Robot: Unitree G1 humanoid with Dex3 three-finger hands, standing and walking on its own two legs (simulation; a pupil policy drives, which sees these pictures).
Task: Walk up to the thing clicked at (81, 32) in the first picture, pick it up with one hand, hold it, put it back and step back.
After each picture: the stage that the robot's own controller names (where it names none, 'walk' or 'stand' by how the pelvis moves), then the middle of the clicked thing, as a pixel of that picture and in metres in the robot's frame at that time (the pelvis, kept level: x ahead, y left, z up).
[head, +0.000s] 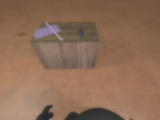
stand; (81, 33) +1.01 +0.18 -0.09
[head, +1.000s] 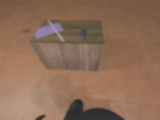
walk; (84, 34) +0.91 +0.17 -0.08
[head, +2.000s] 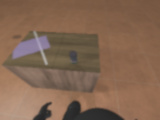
walk; (73, 57) +0.53 +0.20 -0.08
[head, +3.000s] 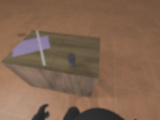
stand; (71, 60) +0.50 +0.20 -0.07
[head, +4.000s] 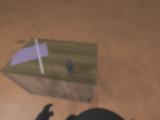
stand; (69, 67) +0.45 +0.21 -0.09
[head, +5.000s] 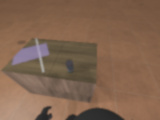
stand; (69, 66) +0.47 +0.21 -0.10
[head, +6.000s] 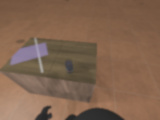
stand; (69, 67) +0.46 +0.22 -0.10
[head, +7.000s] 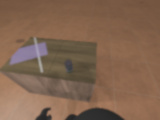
stand; (68, 66) +0.46 +0.22 -0.10
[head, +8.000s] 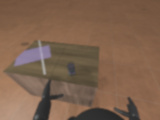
rise first; (71, 69) +0.45 +0.21 -0.09
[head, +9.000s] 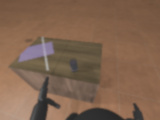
go down; (73, 66) +0.47 +0.20 -0.09
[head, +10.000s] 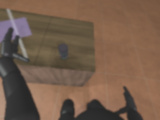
go down; (63, 52) +0.49 +0.18 -0.03
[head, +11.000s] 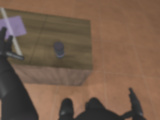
go down; (59, 50) +0.49 +0.19 -0.01
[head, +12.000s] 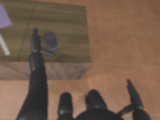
close in; (51, 42) +0.51 +0.20 +0.03
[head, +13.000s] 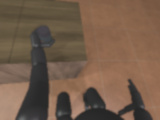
lift; (45, 37) +0.54 +0.20 +0.04
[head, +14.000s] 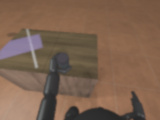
lift; (63, 62) +0.35 +0.18 +0.11
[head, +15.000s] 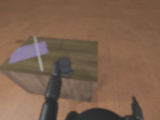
hold; (65, 67) +0.32 +0.17 +0.12
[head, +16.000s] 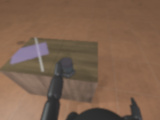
hold; (67, 67) +0.33 +0.16 +0.11
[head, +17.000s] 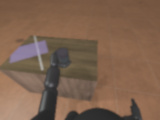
crouch; (63, 58) +0.37 +0.19 +0.14
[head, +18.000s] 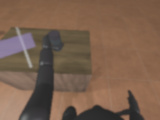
lower; (55, 41) +0.49 +0.21 +0.14
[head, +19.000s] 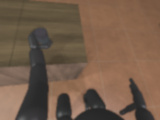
lower; (43, 39) +0.54 +0.21 +0.04
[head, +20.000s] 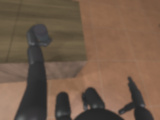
lower; (42, 36) +0.55 +0.21 +0.04
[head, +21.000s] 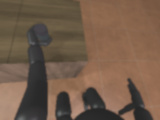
lower; (43, 35) +0.55 +0.21 +0.04
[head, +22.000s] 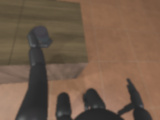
lower; (43, 37) +0.54 +0.22 +0.04
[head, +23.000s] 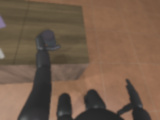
open; (49, 40) +0.53 +0.19 +0.03
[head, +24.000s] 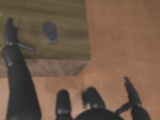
sink last; (51, 34) +0.54 +0.19 +0.04
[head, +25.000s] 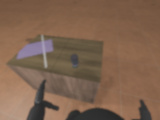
sink last; (74, 61) +0.50 +0.19 -0.04
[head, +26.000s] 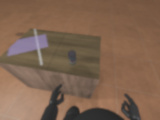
stand; (72, 57) +0.51 +0.19 -0.03
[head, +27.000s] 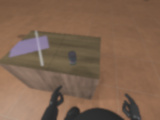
stand; (72, 58) +0.51 +0.19 -0.03
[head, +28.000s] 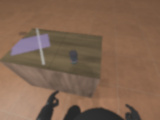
stand; (73, 57) +0.51 +0.18 -0.04
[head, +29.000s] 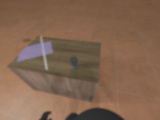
walk; (74, 63) +0.51 +0.19 -0.09
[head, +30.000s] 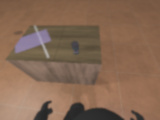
walk; (75, 48) +0.61 +0.18 -0.07
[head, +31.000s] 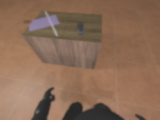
walk; (80, 28) +0.89 +0.17 -0.07
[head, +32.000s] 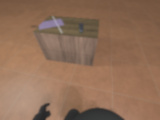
stand; (81, 27) +1.11 +0.20 -0.07
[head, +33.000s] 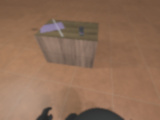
stand; (81, 31) +1.11 +0.20 -0.10
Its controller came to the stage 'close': yes
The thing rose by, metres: 0.20
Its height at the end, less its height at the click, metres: +0.00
